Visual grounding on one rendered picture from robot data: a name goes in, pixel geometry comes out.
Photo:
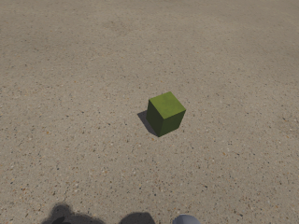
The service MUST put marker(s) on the robot right thigh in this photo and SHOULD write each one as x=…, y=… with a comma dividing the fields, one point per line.
x=185, y=219

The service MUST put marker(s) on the carton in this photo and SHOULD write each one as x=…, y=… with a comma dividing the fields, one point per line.
x=165, y=113

